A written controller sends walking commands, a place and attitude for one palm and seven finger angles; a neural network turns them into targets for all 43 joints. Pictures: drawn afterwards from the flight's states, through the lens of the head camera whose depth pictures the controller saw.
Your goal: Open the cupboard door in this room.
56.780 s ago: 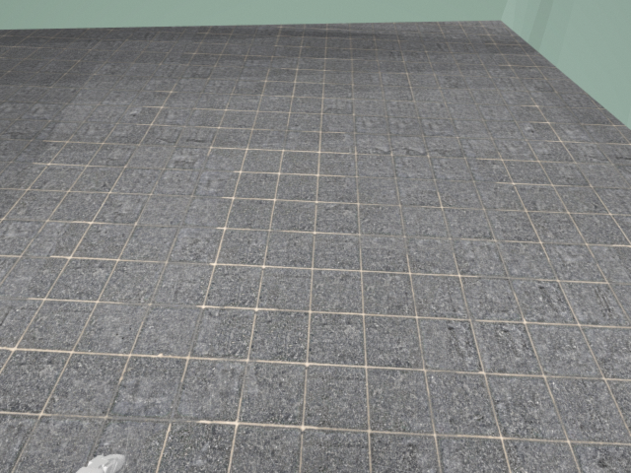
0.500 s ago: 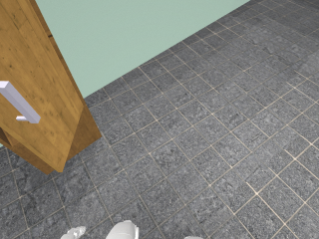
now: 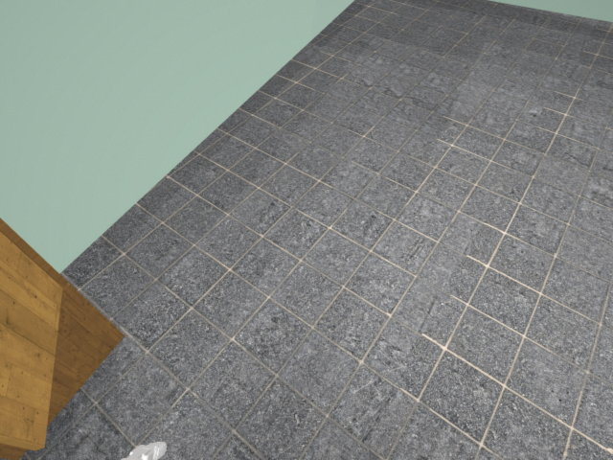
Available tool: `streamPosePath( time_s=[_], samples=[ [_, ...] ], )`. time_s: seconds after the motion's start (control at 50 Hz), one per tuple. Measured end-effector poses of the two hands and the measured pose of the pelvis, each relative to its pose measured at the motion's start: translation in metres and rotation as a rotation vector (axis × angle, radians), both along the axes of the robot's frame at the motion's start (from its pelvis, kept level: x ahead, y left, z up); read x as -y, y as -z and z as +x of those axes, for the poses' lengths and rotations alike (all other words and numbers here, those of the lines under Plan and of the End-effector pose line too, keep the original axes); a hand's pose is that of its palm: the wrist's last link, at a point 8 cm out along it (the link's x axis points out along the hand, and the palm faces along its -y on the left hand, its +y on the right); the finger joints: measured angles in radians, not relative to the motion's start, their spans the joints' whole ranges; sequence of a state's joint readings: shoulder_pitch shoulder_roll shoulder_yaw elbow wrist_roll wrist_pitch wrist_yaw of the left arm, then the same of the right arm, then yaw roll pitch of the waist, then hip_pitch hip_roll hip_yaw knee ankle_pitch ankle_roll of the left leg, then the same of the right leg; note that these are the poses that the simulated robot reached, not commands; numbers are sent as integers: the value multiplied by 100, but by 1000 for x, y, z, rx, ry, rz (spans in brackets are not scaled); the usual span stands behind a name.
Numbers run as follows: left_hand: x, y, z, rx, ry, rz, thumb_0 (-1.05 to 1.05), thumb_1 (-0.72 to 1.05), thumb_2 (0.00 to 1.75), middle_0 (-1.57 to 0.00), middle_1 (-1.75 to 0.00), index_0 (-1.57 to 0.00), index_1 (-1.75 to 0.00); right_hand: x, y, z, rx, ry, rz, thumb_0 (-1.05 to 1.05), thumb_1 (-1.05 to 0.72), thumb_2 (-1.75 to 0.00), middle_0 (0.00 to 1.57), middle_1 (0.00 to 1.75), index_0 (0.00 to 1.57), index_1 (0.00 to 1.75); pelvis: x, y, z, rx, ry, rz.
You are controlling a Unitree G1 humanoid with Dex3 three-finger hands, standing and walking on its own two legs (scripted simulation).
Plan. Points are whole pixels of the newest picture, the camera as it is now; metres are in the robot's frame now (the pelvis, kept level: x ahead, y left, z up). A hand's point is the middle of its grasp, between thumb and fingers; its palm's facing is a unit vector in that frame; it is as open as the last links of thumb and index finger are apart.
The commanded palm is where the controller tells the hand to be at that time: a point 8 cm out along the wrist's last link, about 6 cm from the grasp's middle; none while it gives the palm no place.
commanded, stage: walk to a spot facing it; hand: left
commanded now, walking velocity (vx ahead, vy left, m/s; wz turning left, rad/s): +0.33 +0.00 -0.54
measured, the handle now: out of the picture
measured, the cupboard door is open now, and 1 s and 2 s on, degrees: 45 45 45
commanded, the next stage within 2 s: turn to face it in 1.50 s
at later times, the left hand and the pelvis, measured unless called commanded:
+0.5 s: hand (209, 346) +0.31 +0.19 -0.15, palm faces -0.24 -0.96 -0.16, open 7.4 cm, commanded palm none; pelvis +0.19 +0.02 +0.02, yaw -16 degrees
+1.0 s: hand (299, 245) +0.52 +0.04 -0.15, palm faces -0.35 -0.91 -0.22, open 7.0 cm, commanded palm none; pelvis +0.39 -0.11 +0.02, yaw -23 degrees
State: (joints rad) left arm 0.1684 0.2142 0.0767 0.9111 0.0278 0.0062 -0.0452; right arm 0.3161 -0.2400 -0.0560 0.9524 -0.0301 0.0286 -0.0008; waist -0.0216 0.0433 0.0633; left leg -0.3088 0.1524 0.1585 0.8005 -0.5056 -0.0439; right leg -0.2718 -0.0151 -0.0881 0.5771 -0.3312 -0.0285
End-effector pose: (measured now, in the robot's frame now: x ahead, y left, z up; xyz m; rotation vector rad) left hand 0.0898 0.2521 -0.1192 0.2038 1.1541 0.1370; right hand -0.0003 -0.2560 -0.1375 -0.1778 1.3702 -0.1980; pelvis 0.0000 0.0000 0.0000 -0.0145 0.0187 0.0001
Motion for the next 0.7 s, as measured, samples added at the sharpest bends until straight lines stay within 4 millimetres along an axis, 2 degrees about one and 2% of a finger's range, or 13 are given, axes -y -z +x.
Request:
streamPosePath(
  time_s=[0.04,0.08,0.2,0.26,0.3,0.36,0.42,0.48,0.58,0.7],
  samples=[
    [4,-2,4,-8,-2,5,1,91,90,-20,-30,-20,-30,7,-3,7,-19,19,-10,1,-90,-90,20,30,20,30,1,-3,10,10,19,0],
    [7,-2,3,-45,2,4,1,91,90,-20,-30,-20,-30,12,-10,25,5,36,-20,1,-91,-90,20,30,20,30,1,-8,22,15,42,6],
    [7,9,6,-201,37,-40,1,91,90,-20,-30,-20,-30,6,-29,106,164,59,-42,1,-91,-90,19,30,20,30,-7,-13,64,18,111,11],
    [-1,22,20,-261,44,-60,1,90,90,-20,-30,-20,-30,-4,-33,148,236,57,-60,1,-91,-90,19,30,20,30,-16,-7,93,23,140,3],
    [-8,35,38,-286,58,-67,1,90,90,-20,-30,-20,-30,-9,-28,169,288,56,-86,1,-91,-90,20,30,20,30,-25,5,113,19,169,-16],
    [-13,38,84,-271,109,-61,1,91,90,-20,-30,-20,-30,-21,-27,175,280,87,-93,1,-91,-90,20,30,20,30,-28,5,134,27,214,-9],
    [-7,28,145,-190,162,-63,1,91,90,-20,-30,-19,-30,-35,-28,163,205,141,-62,0,-91,-90,20,30,20,30,-27,-5,155,20,242,-1],
    [8,12,207,-99,218,-67,1,91,90,-20,-30,-19,-30,-51,-28,144,111,209,-17,0,-91,-90,20,30,20,30,-23,-15,177,7,273,4],
    [49,-7,302,-3,337,-65,1,91,90,-20,-30,-19,-30,-69,-25,112,-36,343,56,1,-90,-90,20,30,20,30,-9,-21,216,-7,322,14],
    [125,-11,403,67,481,-55,1,91,90,-20,-30,-19,-30,-74,-17,90,-205,481,133,1,-90,-90,20,30,20,30,29,-11,267,-11,372,33]
  ],
)
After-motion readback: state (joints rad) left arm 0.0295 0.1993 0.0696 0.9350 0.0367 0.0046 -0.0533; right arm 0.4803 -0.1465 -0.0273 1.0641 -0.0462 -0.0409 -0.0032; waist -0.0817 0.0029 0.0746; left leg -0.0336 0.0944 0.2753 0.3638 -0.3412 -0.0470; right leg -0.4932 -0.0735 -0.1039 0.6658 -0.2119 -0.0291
